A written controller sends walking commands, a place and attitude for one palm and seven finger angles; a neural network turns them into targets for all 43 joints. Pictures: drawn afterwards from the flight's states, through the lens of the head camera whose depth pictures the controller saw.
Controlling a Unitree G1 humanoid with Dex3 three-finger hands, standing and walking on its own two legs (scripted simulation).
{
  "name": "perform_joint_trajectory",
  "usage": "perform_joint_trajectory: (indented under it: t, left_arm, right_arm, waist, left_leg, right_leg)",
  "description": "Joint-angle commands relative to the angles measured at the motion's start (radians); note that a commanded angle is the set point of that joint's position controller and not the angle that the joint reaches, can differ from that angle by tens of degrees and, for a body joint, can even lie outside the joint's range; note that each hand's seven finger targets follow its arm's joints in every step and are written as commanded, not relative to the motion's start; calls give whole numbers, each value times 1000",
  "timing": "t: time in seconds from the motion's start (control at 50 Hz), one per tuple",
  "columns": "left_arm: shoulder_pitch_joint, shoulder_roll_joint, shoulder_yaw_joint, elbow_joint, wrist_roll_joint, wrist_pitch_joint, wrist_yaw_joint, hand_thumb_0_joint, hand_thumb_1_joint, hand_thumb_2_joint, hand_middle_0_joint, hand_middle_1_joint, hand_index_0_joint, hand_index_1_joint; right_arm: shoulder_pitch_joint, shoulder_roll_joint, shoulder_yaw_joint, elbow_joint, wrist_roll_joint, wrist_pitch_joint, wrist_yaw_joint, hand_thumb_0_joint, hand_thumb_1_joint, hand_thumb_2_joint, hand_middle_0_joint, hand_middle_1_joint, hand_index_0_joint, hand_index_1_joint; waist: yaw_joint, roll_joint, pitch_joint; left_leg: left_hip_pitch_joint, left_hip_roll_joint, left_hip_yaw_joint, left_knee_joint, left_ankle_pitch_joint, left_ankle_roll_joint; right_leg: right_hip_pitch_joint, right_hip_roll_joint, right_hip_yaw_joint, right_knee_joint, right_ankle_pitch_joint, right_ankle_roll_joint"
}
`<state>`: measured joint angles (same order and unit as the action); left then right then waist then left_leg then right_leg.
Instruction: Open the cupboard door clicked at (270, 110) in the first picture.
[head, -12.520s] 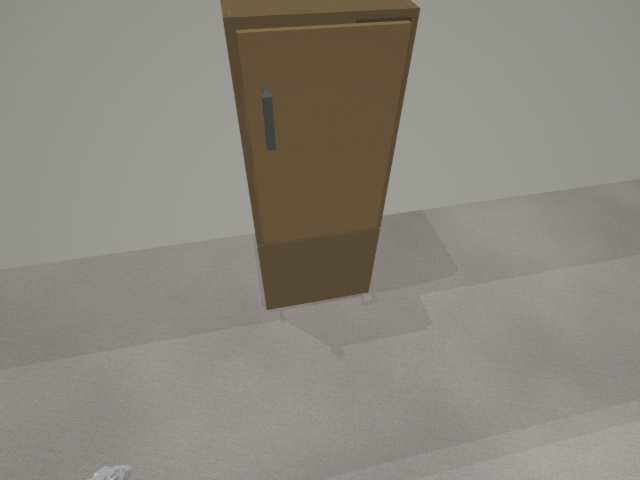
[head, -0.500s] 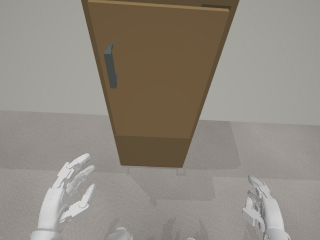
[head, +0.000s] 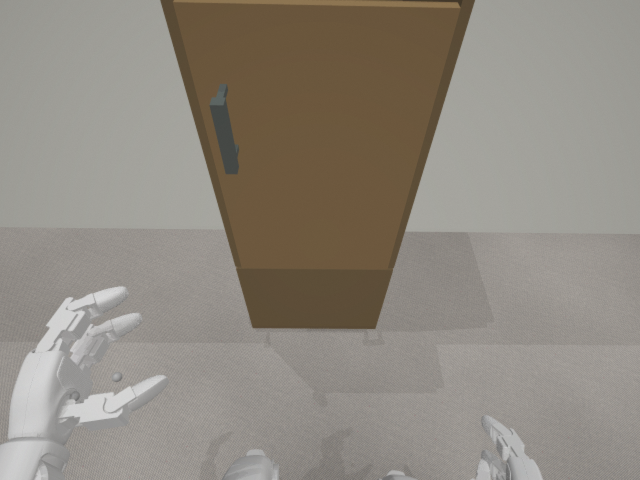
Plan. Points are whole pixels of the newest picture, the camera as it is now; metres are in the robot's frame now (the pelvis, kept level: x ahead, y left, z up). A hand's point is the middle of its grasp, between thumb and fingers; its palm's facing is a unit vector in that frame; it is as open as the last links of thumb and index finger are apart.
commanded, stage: raise the hand with hooked fingers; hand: left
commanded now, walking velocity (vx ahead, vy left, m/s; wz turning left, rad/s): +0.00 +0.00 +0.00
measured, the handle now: (227, 130) +0.58 +0.18 +0.10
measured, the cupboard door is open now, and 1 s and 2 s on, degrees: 0 0 0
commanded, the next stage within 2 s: move the hooked fingers beside the handle in 1.22 s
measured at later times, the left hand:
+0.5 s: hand (72, 328) +0.25 +0.28 +0.09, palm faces +0.08 -1.00 -0.05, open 13.8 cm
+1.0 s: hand (80, 282) +0.30 +0.28 +0.11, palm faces +0.07 -1.00 -0.01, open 13.9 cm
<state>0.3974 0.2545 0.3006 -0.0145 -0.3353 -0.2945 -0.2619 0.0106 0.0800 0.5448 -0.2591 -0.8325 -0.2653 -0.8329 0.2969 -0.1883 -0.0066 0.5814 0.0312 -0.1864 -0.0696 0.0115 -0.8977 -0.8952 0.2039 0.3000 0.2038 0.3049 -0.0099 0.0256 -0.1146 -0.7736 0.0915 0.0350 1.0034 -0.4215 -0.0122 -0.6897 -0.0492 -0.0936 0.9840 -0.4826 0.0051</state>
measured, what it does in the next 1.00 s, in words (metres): stands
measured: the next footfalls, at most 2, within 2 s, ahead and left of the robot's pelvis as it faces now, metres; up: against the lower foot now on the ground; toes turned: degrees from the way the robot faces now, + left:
none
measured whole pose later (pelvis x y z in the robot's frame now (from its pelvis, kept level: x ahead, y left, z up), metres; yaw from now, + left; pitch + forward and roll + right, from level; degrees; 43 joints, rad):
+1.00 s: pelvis +0.01 +0.01 +0.03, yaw +0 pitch +7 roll -1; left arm -0.04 0.40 0.43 0.39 -0.35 -0.23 -0.45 -0.01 -0.50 0.30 -0.30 -1.20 -0.30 -1.20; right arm 0.29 -0.28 0.02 0.58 0.05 -0.17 -0.09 0.01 -0.90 -0.90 0.20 0.30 0.20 0.30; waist -0.01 0.01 -0.06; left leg -0.56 0.08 0.05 0.79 -0.35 0.00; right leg -0.48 -0.05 -0.09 0.76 -0.39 0.02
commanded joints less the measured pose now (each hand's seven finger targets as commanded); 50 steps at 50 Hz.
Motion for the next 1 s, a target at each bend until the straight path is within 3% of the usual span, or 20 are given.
perform_joint_trajectory:
  t: [0.0,0.06,0.12,0.16,0.26,0.32,0.36,0.44,0.48,0.56,0.62,0.66,0.7,0.74,0.86,0.88,0.9,0.96,0.98]
  left_arm:
    - [-156,135,28,-130,25,-161,1,0,-150,450,-275,-975,-275,-975]
    - [-206,173,15,-76,15,-152,-80,0,-220,420,-280,-1020,-280,-1020]
    - [-254,262,83,-100,-11,-120,-127,0,-290,390,-285,-1065,-285,-1065]
    - [-272,323,155,-116,-31,-104,-117,0,-337,370,-288,-1095,-288,-1095]
    - [-302,292,175,-87,-52,-88,-62,0,-453,320,-297,-1170,-297,-1170]
    - [-321,258,123,-5,-26,-43,-71,0,-500,300,-300,-1200,-300,-1200]
    - [-359,251,97,56,-17,-3,-101,0,-500,300,-300,-1200,-300,-1200]
    - [-478,317,132,64,-18,26,-151,0,-500,300,-300,-1200,-300,-1200]
    - [-557,362,167,35,-24,12,-159,0,-500,300,-300,-1200,-300,-1200]
    - [-619,416,231,58,-36,-32,-149,0,-500,300,-300,-1200,-300,-1200]
    - [-637,396,216,148,-33,-17,-170,0,-500,300,-300,-1200,-300,-1200]
    - [-653,404,212,204,-32,13,-193,0,-500,300,-300,-1200,-300,-1200]
    - [-674,409,203,253,-34,52,-218,0,-500,300,-300,-1200,-300,-1200]
    - [-643,377,174,279,-35,75,-238,0,-500,300,-300,-1200,-300,-1200]
    - [-642,435,239,204,-46,26,-213,0,-500,300,-300,-1200,-300,-1200]
    - [-653,438,246,196,-42,13,-202,0,-500,300,-300,-1200,-300,-1200]
    - [-650,434,254,204,-42,3,-192,0,-500,300,-300,-1200,-300,-1200]
    - [-685,452,257,168,-29,-27,-174,0,-500,300,-300,-1200,-300,-1200]
    - [-677,439,245,169,-22,-30,-174,0,-500,300,-300,-1200,-300,-1200]
  right_arm:
    - [-89,-180,-47,-139,-1,-81,0,0,-900,-900,200,300,200,300]
    - [-75,-208,-46,-144,14,-94,-9,0,-900,-900,200,300,200,300]
    - [-83,-217,-43,-154,22,-104,-23,0,-900,-900,200,300,200,300]
    - [-83,-216,-37,-156,20,-107,-28,0,-900,-900,200,300,200,300]
    - [-90,-203,-24,-154,20,-105,-23,0,-900,-900,200,300,200,300]
    - [-78,-212,-23,-151,23,-95,-15,0,-900,-900,200,300,200,300]
    - [-69,-222,-23,-155,24,-88,-16,0,-900,-900,200,300,200,300]
    - [-69,-232,-22,-156,26,-81,-28,0,-900,-900,200,300,200,300]
    - [-72,-227,-15,-154,22,-80,-31,0,-900,-900,200,300,200,300]
    - [-70,-225,-9,-137,14,-81,-38,0,-900,-900,200,300,200,300]
    - [-74,-223,-8,-122,20,-74,-39,0,-900,-900,200,300,200,300]
    - [-69,-230,-9,-125,22,-67,-40,0,-900,-900,200,300,200,300]
    - [-68,-233,-11,-124,29,-60,-44,0,-900,-900,200,300,200,300]
    - [-64,-235,-15,-136,31,-54,-43,0,-900,-900,200,300,200,300]
    - [-53,-237,-21,-153,19,-49,-25,0,-900,-900,200,300,200,300]
    - [-57,-233,-20,-153,18,-47,-23,0,-900,-900,200,300,200,300]
    - [-52,-230,-22,-150,18,-44,-22,0,-900,-900,200,300,200,300]
    - [-52,-230,-21,-146,15,-42,-21,0,-900,-900,200,300,200,300]
    - [-57,-225,-22,-143,16,-41,-22,0,-900,-900,200,300,200,300]
  waist:
    - [-23,13,-87]
    - [-30,6,-89]
    - [-1,56,-165]
    - [23,73,-190]
    - [32,103,-129]
    - [9,103,-88]
    - [-2,61,-60]
    - [-3,37,-113]
    - [3,85,-150]
    - [16,68,-170]
    - [6,88,-146]
    - [13,89,-136]
    - [6,70,-133]
    - [7,33,-124]
    - [28,21,-168]
    - [28,53,-170]
    - [22,37,-161]
    - [21,81,-180]
    - [21,120,-181]
  left_leg:
    - [141,-73,-55,-145,75,28]
    - [140,-78,-55,-160,14,33]
    - [192,-81,-52,-192,28,36]
    - [224,-78,-61,-215,65,33]
    - [270,-74,-72,-269,80,22]
    - [281,-73,-65,-280,95,20]
    - [277,-74,-66,-289,92,23]
    - [319,-77,-60,-290,135,28]
    - [362,-79,-60,-295,171,27]
    - [395,-75,-69,-305,214,23]
    - [402,-76,-61,-317,213,22]
    - [395,-79,-59,-325,217,23]
    - [394,-80,-51,-329,211,26]
    - [385,-82,-48,-331,212,29]
    - [400,-85,-40,-320,298,30]
    - [404,-86,-36,-324,286,29]
    - [406,-84,-36,-326,282,29]
    - [415,-85,-33,-322,282,30]
    - [425,-85,-31,-325,286,30]
  right_leg:
    - [-30,66,18,-162,44,-12]
    - [-12,61,42,-196,-10,-14]
    - [59,53,53,-222,1,-17]
    - [98,61,38,-216,42,-22]
    - [116,74,6,-229,88,-27]
    - [101,72,-1,-247,122,-21]
    - [104,76,0,-261,130,-20]
    - [140,73,8,-284,166,-18]
    - [159,75,10,-285,191,-25]
    - [190,82,8,-287,215,-30]
    - [186,76,10,-303,229,-26]
    - [201,76,10,-311,237,-29]
    - [201,71,16,-330,246,-24]
    - [202,70,13,-336,252,-21]
    - [250,77,19,-320,331,-27]
    - [242,75,22,-321,318,-25]
    - [237,76,20,-322,316,-23]
    - [246,75,30,-318,312,-25]
    - [247,72,32,-319,319,-26]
